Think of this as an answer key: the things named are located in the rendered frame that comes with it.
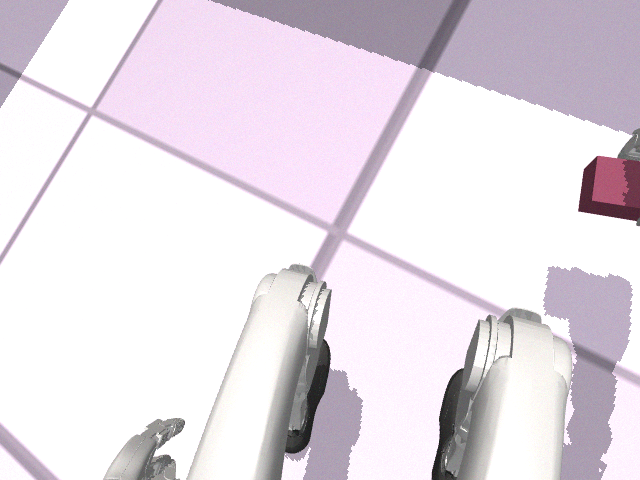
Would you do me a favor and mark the left robot foot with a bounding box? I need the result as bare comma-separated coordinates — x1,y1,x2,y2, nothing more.
285,339,330,454

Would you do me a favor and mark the right robot hand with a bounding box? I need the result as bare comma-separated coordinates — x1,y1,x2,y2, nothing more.
617,128,640,226

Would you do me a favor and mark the right robot foot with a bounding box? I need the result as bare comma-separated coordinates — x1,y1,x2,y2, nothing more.
432,368,464,480

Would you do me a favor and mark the small box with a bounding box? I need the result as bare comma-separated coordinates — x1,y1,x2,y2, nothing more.
578,156,640,221

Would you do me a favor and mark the left robot hand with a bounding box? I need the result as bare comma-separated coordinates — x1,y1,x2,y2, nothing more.
103,418,185,480

